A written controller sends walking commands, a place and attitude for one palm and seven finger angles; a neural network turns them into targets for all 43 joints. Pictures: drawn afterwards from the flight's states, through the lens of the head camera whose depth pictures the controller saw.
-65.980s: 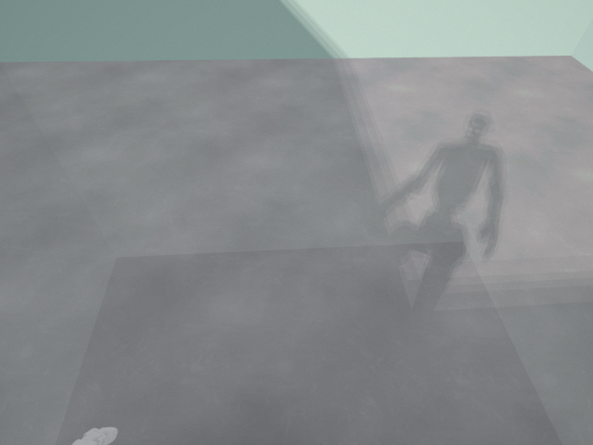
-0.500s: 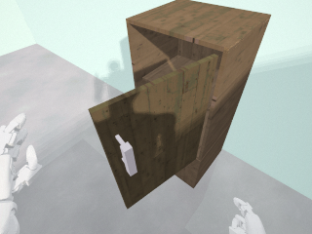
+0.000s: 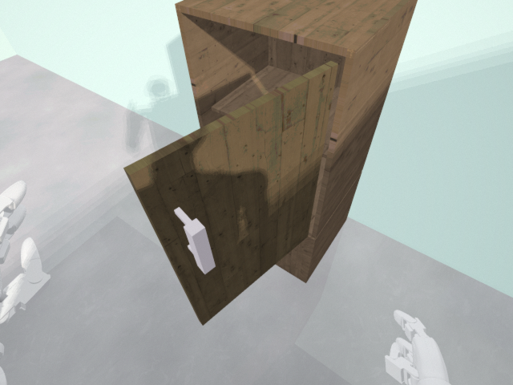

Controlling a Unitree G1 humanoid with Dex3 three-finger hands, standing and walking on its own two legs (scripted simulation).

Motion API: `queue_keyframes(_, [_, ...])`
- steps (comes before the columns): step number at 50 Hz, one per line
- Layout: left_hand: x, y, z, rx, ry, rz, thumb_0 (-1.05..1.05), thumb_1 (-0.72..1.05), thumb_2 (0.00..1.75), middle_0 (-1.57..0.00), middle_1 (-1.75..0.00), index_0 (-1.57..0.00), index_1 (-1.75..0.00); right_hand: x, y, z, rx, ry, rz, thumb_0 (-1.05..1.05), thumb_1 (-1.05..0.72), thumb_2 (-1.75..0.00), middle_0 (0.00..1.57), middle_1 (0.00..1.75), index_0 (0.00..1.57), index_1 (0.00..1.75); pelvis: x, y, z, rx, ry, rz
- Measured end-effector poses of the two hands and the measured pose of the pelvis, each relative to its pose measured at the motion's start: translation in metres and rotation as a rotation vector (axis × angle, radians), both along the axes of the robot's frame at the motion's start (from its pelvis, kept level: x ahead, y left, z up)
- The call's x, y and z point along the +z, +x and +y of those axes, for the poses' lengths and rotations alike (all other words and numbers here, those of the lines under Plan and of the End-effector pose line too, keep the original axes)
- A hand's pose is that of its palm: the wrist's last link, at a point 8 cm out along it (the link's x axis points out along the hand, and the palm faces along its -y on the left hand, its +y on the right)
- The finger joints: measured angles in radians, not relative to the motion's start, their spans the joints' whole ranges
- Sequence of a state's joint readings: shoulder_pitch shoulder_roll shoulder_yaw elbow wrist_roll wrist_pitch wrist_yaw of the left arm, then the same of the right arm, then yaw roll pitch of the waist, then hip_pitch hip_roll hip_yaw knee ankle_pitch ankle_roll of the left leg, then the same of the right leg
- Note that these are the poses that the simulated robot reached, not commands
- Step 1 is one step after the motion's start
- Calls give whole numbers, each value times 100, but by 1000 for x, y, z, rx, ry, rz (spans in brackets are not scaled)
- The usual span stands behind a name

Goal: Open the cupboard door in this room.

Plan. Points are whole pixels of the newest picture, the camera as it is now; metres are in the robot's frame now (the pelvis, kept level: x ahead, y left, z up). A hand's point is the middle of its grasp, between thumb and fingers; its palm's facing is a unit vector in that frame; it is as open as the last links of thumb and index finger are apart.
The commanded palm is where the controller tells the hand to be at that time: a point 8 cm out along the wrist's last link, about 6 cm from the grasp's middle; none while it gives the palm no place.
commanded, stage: step back with the hand held close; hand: left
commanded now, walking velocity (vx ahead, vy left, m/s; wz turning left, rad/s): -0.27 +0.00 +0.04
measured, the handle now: (193, 240) +0.34 +0.14 +0.02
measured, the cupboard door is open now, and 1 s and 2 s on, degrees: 77 77 77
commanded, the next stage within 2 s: stop stepping back and stand still in 0.84 s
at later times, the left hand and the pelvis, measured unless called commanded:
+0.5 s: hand out of the picture +0.12 +0.28 +0.15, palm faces +0.47 -0.76 -0.45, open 7.4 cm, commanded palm +0.05 +0.32 +0.17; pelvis -0.08 +0.01 -0.02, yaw +1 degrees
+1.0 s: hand out of the picture +0.02 +0.29 +0.16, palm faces +0.45 -0.76 -0.46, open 7.4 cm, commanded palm -0.05 +0.32 +0.17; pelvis -0.18 +0.01 -0.01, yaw +2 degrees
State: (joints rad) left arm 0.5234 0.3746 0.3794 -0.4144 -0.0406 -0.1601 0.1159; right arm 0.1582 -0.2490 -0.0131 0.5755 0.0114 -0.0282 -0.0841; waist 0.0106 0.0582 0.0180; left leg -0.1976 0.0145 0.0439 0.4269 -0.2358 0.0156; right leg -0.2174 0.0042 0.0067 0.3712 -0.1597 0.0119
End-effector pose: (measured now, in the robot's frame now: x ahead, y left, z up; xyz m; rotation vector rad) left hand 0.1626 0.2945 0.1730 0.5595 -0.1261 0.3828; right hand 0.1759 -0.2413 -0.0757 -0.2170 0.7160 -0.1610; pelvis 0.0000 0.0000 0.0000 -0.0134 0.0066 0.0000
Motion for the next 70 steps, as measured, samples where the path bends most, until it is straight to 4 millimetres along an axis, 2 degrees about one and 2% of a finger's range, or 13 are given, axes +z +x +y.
queue_keyframes(7, [-2, -15, 9, -37, 31, 1, 1, 89, 90, -22, -30, -22, -30, 2, -29, 1, -42, -29, 28, 1, -90, -90, 20, 30, 20, 30, -4, -21, 9, -8, 6, 2])
queue_keyframes(19, [0, -70, 17, 0, 67, -127, 1, 89, 90, -21, -30, -22, -30, -9, -74, 19, 12, -21, -4, 1, -90, -90, 20, 30, 20, 30, -19, -64, 12, 8, 3, -20])
queue_keyframes(27, [-2, -93, 19, -5, 61, -180, 1, 88, 90, -21, -30, -22, -30, -15, -108, 22, 25, -38, 19, 1, -90, -90, 20, 30, 20, 30, -23, -89, 14, 32, -8, -17])
queue_keyframes(35, [3, -127, 19, 30, 125, -194, 1, 88, 90, -21, -30, -22, -30, -25, -121, 17, 64, -24, 21, 1, -90, -90, 20, 30, 20, 30, -29, -110, 3, 68, -16, -15])
queue_keyframes(40, [-6, -143, 17, 12, 43, -154, 1, 88, 90, -21, -30, -22, -30, -15, -131, 19, 71, -44, 54, 1, -90, -90, 20, 30, 20, 30, -19, -128, 8, 63, 7, 3])
queue_keyframes(45, [-9, -158, 30, -27, 65, -143, 1, 88, 90, -22, -30, -22, -30, -5, -142, 27, 68, -84, 18, 1, -90, -90, 20, 30, 20, 30, -21, -155, 16, 79, -9, 21])
queue_keyframes(49, [1, -179, 35, -10, 51, -140, 1, 88, 90, -22, -30, -22, -30, 6, -160, 40, 80, -53, -8, 1, -90, -90, 20, 30, 20, 30, -10, -172, 15, 43, -36, 30])
queue_keyframes(54, [9, -198, 21, -24, -8, -150, 1, 89, 90, -21, -30, -21, -30, 13, -191, 46, 89, -12, -34, 1, -90, -90, 20, 30, 20, 30, -2, -194, 11, -1, -50, 40])
queue_keyframes(57, [7, -206, 10, -41, -1, -128, 1, 89, 90, -21, -30, -21, -30, 10, -210, 42, 82, 5, -37, 1, -90, -90, 21, 30, 21, 30, -4, -208, 4, 0, -27, 49])
queue_keyframes(59, [4, -211, 1, -64, 34, -111, 1, 89, 90, -21, -30, -21, -30, 3, -223, 34, 76, 10, -37, 1, -90, -90, 21, 30, 21, 30, -11, -220, -3, -17, 9, 59])
queue_keyframes(62, [2, -219, -6, -90, 21, -82, 1, 89, 90, -21, -30, -21, -30, -7, -248, 18, 33, 4, 14, 1, -90, -90, 21, 30, 21, 30, -10, -229, -3, -33, -13, 34])
queue_keyframes(67, [-3, -226, 0, -81, -2, -112, 1, 88, 90, -22, -30, -22, -30, -12, -289, -8, -68, -45, 67, 1, -90, -90, 21, 30, 21, 30, -13, -228, 0, -34, -14, 10])
queue_keyframes(70, [-6, -227, 4, -66, -25, -135, 1, 88, 90, -22, -30, -22, -30, -9, -306, -17, -100, -73, 71, 1, -90, -90, 20, 30, 20, 30, -12, -236, 1, -40, 9, -9])
